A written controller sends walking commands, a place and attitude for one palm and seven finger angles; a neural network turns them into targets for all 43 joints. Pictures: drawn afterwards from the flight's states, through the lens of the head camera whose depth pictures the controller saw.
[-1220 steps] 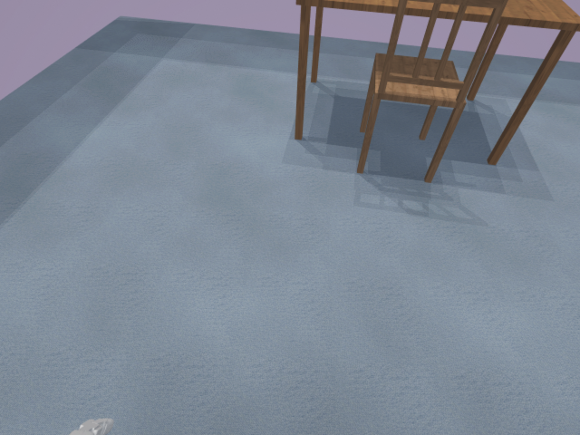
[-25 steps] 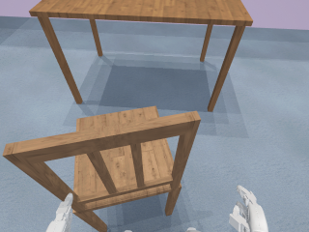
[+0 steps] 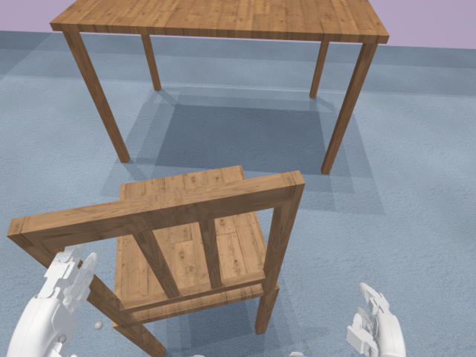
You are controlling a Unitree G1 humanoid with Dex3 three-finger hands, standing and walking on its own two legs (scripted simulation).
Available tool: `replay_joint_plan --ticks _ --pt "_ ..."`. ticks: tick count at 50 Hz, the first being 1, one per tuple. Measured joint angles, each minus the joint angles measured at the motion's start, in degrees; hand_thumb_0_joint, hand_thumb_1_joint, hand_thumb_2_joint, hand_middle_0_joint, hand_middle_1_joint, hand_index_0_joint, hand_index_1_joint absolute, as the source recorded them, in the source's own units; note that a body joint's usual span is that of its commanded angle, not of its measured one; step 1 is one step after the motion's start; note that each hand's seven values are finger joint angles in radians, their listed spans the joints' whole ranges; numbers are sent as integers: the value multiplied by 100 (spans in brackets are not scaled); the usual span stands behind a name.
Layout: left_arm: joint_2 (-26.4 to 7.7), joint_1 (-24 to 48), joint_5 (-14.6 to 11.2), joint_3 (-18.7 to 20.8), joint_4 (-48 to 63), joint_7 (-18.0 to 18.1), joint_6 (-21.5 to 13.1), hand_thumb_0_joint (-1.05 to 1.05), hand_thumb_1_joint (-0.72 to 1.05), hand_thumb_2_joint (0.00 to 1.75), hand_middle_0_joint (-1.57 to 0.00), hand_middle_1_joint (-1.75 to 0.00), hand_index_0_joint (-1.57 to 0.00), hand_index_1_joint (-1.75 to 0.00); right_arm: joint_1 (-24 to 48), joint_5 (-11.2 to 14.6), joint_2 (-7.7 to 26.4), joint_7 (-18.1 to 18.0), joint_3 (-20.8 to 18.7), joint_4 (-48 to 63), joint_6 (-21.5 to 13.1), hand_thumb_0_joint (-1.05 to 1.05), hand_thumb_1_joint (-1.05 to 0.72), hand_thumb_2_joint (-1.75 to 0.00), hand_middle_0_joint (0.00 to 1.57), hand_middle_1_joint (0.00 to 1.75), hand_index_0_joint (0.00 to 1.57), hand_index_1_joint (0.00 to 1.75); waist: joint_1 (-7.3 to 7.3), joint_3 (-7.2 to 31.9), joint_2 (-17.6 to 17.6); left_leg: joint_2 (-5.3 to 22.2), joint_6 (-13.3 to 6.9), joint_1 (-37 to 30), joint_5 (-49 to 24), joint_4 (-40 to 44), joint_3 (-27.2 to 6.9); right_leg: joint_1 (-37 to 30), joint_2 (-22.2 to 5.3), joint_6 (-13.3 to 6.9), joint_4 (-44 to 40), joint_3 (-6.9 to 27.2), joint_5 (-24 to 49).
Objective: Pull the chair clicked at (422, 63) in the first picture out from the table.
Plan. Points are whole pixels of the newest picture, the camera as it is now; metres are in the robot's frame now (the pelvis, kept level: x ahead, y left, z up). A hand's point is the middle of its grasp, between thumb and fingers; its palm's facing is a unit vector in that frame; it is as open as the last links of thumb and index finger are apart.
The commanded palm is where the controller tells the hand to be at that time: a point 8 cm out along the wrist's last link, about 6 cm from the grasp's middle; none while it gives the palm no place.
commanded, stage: draw the hand back to the body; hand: left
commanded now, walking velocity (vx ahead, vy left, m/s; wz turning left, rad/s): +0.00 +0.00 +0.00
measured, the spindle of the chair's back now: (160, 267) +0.27 +0.16 -0.01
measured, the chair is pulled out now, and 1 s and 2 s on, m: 0.64 0.65 0.65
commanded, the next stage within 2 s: step back with the hand held close in 1.06 s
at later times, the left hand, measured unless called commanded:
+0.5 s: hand (62, 304) +0.18 +0.23 +0.10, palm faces +0.25 -0.87 -0.43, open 11.6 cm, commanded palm +0.16 +0.29 +0.21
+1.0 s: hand (53, 309) +0.17 +0.24 +0.11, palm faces +0.21 -0.83 -0.52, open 6.8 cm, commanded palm +0.16 +0.29 +0.24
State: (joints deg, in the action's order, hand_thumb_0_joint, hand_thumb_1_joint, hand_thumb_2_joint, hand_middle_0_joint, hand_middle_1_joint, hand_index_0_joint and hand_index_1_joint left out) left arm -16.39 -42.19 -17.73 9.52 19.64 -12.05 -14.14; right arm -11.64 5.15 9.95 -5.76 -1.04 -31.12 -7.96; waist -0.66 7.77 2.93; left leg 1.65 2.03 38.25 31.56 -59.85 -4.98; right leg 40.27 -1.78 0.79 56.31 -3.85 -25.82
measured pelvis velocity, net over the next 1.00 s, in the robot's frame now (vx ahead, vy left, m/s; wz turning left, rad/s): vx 0.03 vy -0.02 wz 0.03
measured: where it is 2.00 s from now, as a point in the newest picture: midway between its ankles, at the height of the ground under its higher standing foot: outside the picture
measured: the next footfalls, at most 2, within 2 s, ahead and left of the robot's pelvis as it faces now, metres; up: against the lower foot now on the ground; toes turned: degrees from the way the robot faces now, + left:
none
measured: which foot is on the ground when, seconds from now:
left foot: down 0.00-1.00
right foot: down 0.00-1.00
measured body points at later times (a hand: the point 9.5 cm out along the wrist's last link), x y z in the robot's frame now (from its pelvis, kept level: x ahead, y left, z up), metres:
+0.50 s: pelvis +0.04 -0.01 +0.06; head +0.03 -0.02 +0.50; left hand +0.16 +0.28 +0.13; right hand +0.23 -0.22 -0.02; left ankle -0.01 +0.14 -0.67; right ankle +0.02 -0.13 -0.67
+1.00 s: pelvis +0.03 -0.02 +0.06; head +0.04 -0.04 +0.51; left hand +0.15 +0.28 +0.14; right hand +0.22 -0.22 -0.04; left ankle -0.01 +0.14 -0.67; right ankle +0.02 -0.13 -0.67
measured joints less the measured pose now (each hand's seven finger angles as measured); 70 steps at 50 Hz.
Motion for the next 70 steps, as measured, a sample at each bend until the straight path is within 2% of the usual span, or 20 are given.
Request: replay_joint_plan --ticks 1,3,5,7,12,19,26,35,44,60,63,70 --pt "-110 16 240 -30 62 152 153 -2 -50 22 -7 -3 -1 -1 -36 -25 4 -40 -12 9 25 1 -90 -90 20 30 20 30 50 -12 -20 14 5 -118 -25 95 17 -108 13 -4 -91 11 27" --pt "-334 0 721 -191 282 670 672 -2 -46 24 -12 -5 -2 -2 -67 -77 23 -134 17 57 162 1 -90 -90 20 30 20 30 76 -98 -20 34 25 -458 -98 355 37 -442 31 0 -342 21 101" --pt "-428 -57 986 -320 432 1126 1134 -2 -41 27 -15 -7 -3 -3 -58 -117 38 -207 67 108 287 1 -90 -90 20 30 20 30 43 -188 17 50 18 -821 -191 656 62 -800 48 1 -637 32 195" --pt "-473 -82 1100 -379 476 1436 1452 -2 -35 29 -19 -9 -4 -4 -39 -155 43 -267 114 125 369 1 -90 -90 20 30 20 30 18 -275 47 63 7 -1177 -294 967 101 -1139 60 -5 -928 56 291" --pt "-501 13 1186 -363 271 1820 1881 -1 -19 37 -24 -14 -7 -8 -22 -221 83 -309 208 34 390 1 -90 -90 20 30 20 30 52 -482 82 69 1 -1948 -543 1680 162 -1869 65 -5 -1558 87 496" --pt "-463 250 1212 -239 34 1990 2229 -1 6 49 -27 -20 -14 -13 4 -311 186 -201 275 -294 37 1 -90 -90 20 30 20 30 214 -700 89 58 8 -2659 -797 2382 160 -2556 50 -13 -2160 58 676" --pt "-505 361 1225 -242 55 2048 2529 0 31 61 -28 -25 -20 -18 52 -344 264 -62 317 -517 -362 1 -90 -90 20 30 20 30 348 -815 83 37 17 -3021 -920 2745 127 -2904 24 -15 -2437 11 728" --pt "-858 498 1171 -289 155 2023 2915 0 63 77 -32 -31 -29 -24 98 -277 300 15 366 -619 -570 1 -90 -90 20 30 20 30 455 -920 110 8 33 -3166 -970 2876 57 -3053 -13 -22 -2497 -63 710" --pt "-1024 528 1192 -250 172 1984 2948 1 84 87 -33 -35 -36 -31 66 -260 295 55 381 -727 -649 1 -90 -90 20 30 20 30 465 -1022 142 -1 58 -3145 -1023 2916 34 -3008 -26 -46 -2463 -86 713" --pt "-994 492 1294 -264 156 1991 2811 1 89 90 -32 -36 -39 -34 8 -251 332 -2 337 -862 -794 1 -90 -90 20 30 20 30 453 -1052 169 32 121 -3009 -1087 2870 7 -2848 3 -116 -2353 -111 738" --pt "-1095 717 1154 -196 -5 1786 2660 1 89 90 -31 -35 -40 -35 -12 -120 349 -38 292 -576 -553 1 -90 -90 20 30 20 30 531 -1251 198 67 138 -3052 -1157 2936 9 -2903 42 -131 -2456 -111 831" --pt "-1196 918 1141 102 172 1810 2423 1 90 90 -29 -34 -39 -35 403 -83 386 -34 173 -266 -3 1 -90 -90 20 30 20 30 382 -1851 17 76 171 -2864 -1515 3114 13 -2737 59 -157 -2699 -104 1232"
